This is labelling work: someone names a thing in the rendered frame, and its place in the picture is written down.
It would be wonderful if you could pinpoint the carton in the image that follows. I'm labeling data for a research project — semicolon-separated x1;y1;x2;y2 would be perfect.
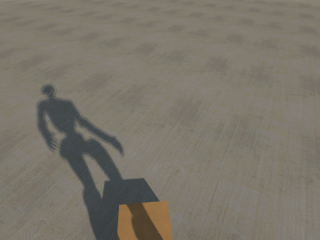
117;200;173;240

